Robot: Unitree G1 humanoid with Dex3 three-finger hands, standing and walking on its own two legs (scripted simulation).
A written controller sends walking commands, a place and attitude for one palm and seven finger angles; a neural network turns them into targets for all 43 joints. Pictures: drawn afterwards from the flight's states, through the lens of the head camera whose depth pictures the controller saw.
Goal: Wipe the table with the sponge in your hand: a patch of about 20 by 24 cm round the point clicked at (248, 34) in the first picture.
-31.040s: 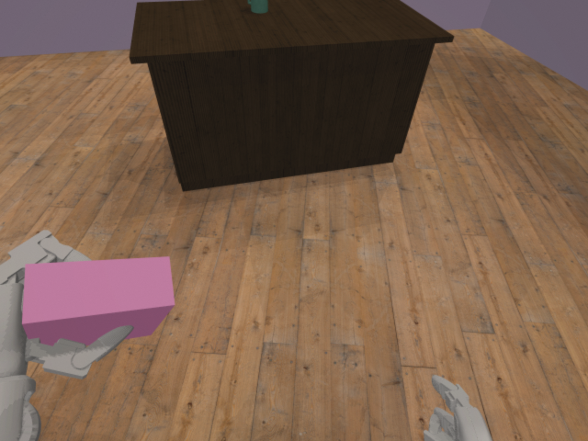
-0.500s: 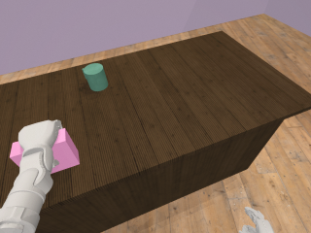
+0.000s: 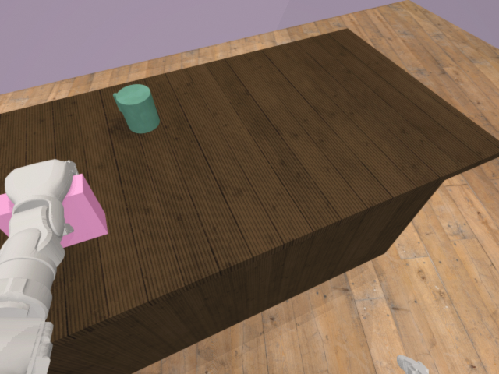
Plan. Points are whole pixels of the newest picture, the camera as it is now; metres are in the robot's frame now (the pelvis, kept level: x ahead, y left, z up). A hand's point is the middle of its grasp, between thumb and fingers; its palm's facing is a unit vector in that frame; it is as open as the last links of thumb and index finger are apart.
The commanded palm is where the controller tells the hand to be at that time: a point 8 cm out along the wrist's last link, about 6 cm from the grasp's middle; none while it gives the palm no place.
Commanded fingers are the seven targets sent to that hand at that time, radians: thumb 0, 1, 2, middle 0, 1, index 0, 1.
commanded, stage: wipe forward along the first lane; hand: left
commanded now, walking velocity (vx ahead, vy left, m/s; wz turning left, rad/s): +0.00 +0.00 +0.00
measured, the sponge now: (60, 222) +0.36 +0.36 +0.00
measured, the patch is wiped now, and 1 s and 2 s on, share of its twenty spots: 0.40 0.60 0.65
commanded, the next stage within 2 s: slide across to the middle lane in 0.34 s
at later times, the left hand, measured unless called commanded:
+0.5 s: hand (55, 183) +0.41 +0.38 +0.04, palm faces -0.13 +0.00 -0.99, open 9.2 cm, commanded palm +0.40 +0.35 +0.08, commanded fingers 0.00 0.10 1.30 -1.20 -1.60 -1.20 -1.60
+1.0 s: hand (100, 168) +0.45 +0.31 +0.05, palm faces -0.08 -0.02 -1.00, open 9.2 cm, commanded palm +0.42 +0.30 +0.09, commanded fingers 0.00 0.10 1.30 -1.20 -1.60 -1.20 -1.60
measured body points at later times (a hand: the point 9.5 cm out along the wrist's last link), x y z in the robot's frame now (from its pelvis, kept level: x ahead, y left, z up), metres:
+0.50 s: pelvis +0.02 +0.02 +0.00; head +0.08 +0.02 +0.44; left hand +0.42 +0.37 +0.10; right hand +0.11 -0.25 -0.13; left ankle +0.01 +0.10 -0.73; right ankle +0.04 -0.10 -0.73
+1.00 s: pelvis +0.04 +0.02 +0.01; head +0.09 +0.02 +0.45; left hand +0.45 +0.30 +0.10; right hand +0.15 -0.23 -0.13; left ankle +0.01 +0.10 -0.73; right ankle +0.04 -0.10 -0.73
